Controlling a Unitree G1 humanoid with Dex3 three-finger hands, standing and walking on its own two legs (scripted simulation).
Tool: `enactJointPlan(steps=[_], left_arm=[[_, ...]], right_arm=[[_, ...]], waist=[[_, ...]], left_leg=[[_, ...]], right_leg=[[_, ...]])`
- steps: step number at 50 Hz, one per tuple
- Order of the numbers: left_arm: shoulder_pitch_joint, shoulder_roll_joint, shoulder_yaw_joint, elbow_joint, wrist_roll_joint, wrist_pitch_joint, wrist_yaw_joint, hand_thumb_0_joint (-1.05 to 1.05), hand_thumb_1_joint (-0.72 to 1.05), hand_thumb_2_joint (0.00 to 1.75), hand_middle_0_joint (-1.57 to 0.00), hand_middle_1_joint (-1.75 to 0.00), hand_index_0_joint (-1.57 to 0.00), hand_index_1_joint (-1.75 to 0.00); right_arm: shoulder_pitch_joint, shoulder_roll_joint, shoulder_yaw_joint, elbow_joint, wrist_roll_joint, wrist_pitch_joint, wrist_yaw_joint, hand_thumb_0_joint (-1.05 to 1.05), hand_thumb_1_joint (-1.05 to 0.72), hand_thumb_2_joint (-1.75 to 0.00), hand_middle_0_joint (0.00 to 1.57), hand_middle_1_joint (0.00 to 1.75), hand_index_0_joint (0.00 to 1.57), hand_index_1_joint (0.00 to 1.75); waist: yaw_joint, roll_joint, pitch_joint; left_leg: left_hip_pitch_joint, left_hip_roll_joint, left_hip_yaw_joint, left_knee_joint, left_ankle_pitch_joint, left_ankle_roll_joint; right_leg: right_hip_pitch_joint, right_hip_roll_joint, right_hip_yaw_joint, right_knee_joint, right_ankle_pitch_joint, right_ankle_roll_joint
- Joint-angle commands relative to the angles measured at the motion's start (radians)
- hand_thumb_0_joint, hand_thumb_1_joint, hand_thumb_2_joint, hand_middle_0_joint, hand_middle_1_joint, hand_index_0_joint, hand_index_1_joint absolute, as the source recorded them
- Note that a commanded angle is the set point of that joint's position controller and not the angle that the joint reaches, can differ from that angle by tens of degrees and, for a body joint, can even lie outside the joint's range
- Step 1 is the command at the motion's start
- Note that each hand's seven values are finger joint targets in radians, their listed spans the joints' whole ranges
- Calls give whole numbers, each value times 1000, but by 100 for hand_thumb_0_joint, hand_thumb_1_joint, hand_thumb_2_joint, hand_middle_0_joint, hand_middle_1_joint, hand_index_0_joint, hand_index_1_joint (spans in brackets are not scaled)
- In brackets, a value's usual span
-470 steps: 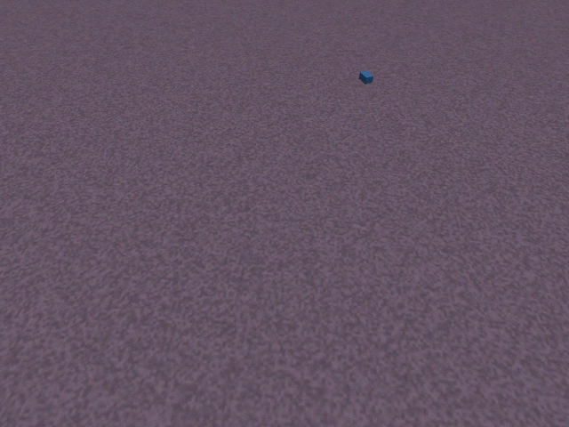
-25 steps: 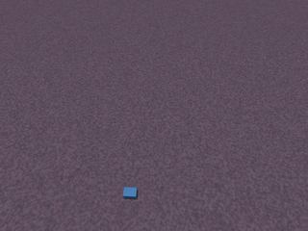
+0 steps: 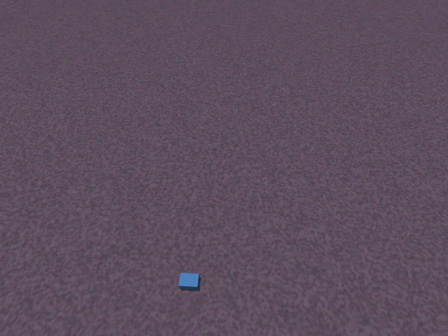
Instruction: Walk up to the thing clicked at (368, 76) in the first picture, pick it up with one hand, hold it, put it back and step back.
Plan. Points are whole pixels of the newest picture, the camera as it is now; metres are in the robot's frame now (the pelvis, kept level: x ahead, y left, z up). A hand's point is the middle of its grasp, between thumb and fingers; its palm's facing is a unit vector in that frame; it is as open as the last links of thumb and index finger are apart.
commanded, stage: stand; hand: left
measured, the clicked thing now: (189, 281) +0.44 +0.15 -0.76
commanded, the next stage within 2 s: walk up in 0.68 s
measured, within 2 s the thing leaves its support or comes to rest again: neither
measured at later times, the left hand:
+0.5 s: hand out of the picture +0.07 +0.26 -0.16, palm faces -0.03 -0.94 -0.35, open 7.4 cm
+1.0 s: hand out of the picture +0.09 +0.21 -0.17, palm faces -0.07 -0.92 -0.40, open 7.4 cm
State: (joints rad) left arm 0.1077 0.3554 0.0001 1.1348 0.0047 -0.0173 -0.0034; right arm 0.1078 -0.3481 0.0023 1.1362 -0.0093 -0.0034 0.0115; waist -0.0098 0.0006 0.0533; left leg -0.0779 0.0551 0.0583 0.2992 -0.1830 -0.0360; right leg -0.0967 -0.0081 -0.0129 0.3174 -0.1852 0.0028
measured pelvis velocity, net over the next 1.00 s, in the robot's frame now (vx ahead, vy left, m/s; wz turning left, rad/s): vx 0.02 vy -0.08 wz -0.05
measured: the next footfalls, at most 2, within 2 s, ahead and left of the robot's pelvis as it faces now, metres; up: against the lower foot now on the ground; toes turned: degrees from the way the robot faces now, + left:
right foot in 0.96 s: +0.09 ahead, -0.21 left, +0.00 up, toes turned +0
left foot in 1.32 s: +0.09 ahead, +0.04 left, +0.00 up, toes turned +0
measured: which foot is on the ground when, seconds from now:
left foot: down 0.00-0.96, up 0.98-1.00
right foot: down 0.00-0.72, up 0.74-0.94, down 0.96-1.00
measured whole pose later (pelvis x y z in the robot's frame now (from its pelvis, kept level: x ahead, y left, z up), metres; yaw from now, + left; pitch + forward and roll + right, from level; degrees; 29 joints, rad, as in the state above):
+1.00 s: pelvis +0.02 -0.08 -0.03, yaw -3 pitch -4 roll +0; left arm 0.22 0.43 0.11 0.98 0.04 0.03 -0.06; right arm 0.25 -0.45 -0.09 0.99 -0.03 0.00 -0.03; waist -0.01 0.00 0.12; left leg -0.21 0.16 0.00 0.74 -0.49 -0.02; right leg -0.32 -0.03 0.02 0.68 -0.29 0.02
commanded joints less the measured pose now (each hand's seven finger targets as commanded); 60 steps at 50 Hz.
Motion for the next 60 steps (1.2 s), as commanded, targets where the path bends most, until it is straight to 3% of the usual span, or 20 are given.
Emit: enactJointPlan(steps=[1,33,34,35,36,37,38,39,40,43,45,46,47,48,49,50,51,53,58,60], left_arm=[[-39,214,39,-64,3,-17,17,0,90,90,-20,-30,-20,-30],[-32,211,36,-69,5,-16,15,0,90,90,-20,-30,-20,-30],[-20,285,115,-144,53,19,-20,0,90,90,-20,-30,-20,-30],[-46,258,113,-163,57,38,-32,0,90,90,-20,-30,-20,-30],[-67,251,123,-201,65,57,-45,0,90,90,-20,-30,-20,-30],[-37,245,133,-223,65,72,-53,0,90,90,-20,-30,-20,-30],[-10,243,136,-228,57,77,-62,0,90,90,-20,-30,-20,-30],[14,236,139,-236,47,77,-68,0,90,90,-20,-30,-20,-30],[46,228,139,-245,40,78,-76,0,90,90,-20,-30,-20,-30],[47,206,134,-258,39,69,-90,0,90,90,-20,-30,-20,-30],[102,196,127,-236,35,55,-79,0,90,90,-20,-30,-20,-30],[157,185,128,-209,33,47,-68,0,90,90,-20,-30,-20,-30],[232,212,141,-176,33,34,-53,0,90,90,-20,-30,-20,-30],[273,318,163,-181,44,22,-37,0,90,90,-20,-30,-20,-30],[181,381,161,-242,50,12,-24,0,90,90,-20,-30,-20,-30],[120,405,164,-259,43,13,-20,0,90,90,-20,-30,-20,-30],[95,356,150,-269,34,12,-13,0,90,90,-20,-30,-20,-30],[49,308,133,-279,25,1,3,0,90,90,-20,-30,-20,-30],[90,314,132,-278,20,-25,24,0,90,90,-20,-30,-20,-30],[77,327,130,-293,15,-28,32,0,90,90,-20,-30,-20,-30]], right_arm=[[-32,-213,-44,-59,-3,-21,-16,0,-90,-90,20,30,20,30],[-31,-211,-46,-61,-4,-20,-16,0,-90,-90,20,30,20,30],[132,-316,-108,-64,-10,-39,-43,0,-90,-90,20,30,20,30],[213,-370,-134,-50,-14,-45,-58,0,-90,-90,20,30,20,30],[237,-409,-162,-68,-16,-52,-68,0,-90,-90,20,30,20,30],[198,-417,-174,-109,-21,-62,-76,0,-90,-90,20,30,20,30],[155,-387,-172,-139,-23,-70,-80,0,-90,-90,20,30,20,30],[119,-366,-166,-161,-25,-75,-82,0,-90,-90,20,30,20,30],[83,-362,-169,-182,-29,-77,-82,0,-90,-90,20,30,20,30],[69,-335,-158,-225,-47,-71,-60,0,-90,-90,20,30,20,30],[24,-317,-146,-251,-46,-59,-44,0,-90,-90,20,30,20,30],[4,-304,-137,-260,-40,-47,-39,0,-90,-90,20,30,20,30],[25,-248,-114,-264,-34,-35,-35,0,-90,-90,20,30,20,30],[80,-148,-80,-280,-20,-24,-35,0,-90,-90,20,30,20,30],[92,-147,-74,-292,-4,-9,-41,0,-90,-90,20,30,20,30],[94,-236,-104,-274,5,-4,-46,0,-90,-90,20,30,20,30],[114,-260,-106,-254,12,-6,-43,0,-90,-90,20,30,20,30],[166,-256,-97,-226,17,-3,-43,0,-90,-90,20,30,20,30],[146,-240,-101,-242,-10,18,-27,0,-90,-90,20,30,20,30],[142,-253,-113,-257,-16,22,-21,0,-90,-90,20,30,20,30]], waist=[[1,2,-91],[3,15,-76],[-31,-88,-68],[-61,15,-37],[-82,95,-4],[-48,79,15],[-19,41,28],[4,63,21],[28,100,17],[11,190,45],[31,211,22],[59,186,9],[86,51,-25],[109,-287,-18],[76,-290,-17],[63,-178,1],[44,-106,9],[12,-112,-14],[34,-100,-17],[27,-102,-37]], left_leg=[[31,103,-79,-32,154,41],[14,95,-78,-36,128,45],[102,136,-147,-12,-6,111],[175,242,-250,-53,-74,179],[162,381,-368,-113,-139,271],[93,443,-405,-113,-168,301],[30,421,-361,-98,-136,283],[27,390,-303,-71,-32,269],[39,367,-251,-51,-37,257],[-93,261,-98,-7,-57,215],[-234,211,-40,72,-77,182],[-295,180,1,157,-100,159],[-328,113,46,352,-152,125],[-388,-9,88,590,-404,73],[-396,-62,-89,703,-493,46],[-341,-39,-165,776,-473,45],[-360,-24,-185,793,-429,49],[-375,4,-191,740,-361,54],[-332,3,-168,551,-336,57],[-307,-4,-144,521,-312,60]], right_leg=[[-5,-129,93,-47,213,-24],[-10,-131,96,-52,196,-24],[-146,-36,42,99,1,-40],[-313,-8,4,231,-200,-32],[-434,-27,48,462,-348,-21],[-472,-63,145,618,-346,-24],[-454,-80,197,667,-304,-31],[-448,-80,213,684,-288,-30],[-448,-105,220,638,-283,-31],[-309,-73,82,455,-252,-7],[-127,-32,-13,352,-168,-5],[-23,2,-58,260,-66,-4],[77,27,-44,175,-43,2],[29,-133,229,-24,-85,-32],[-120,-312,546,-148,-281,-160],[-173,-344,574,-114,-321,-253],[-139,-318,492,-58,-221,-259],[-103,-251,347,5,-154,-204],[-79,-327,309,94,259,-247],[-82,-350,304,143,400,-261]])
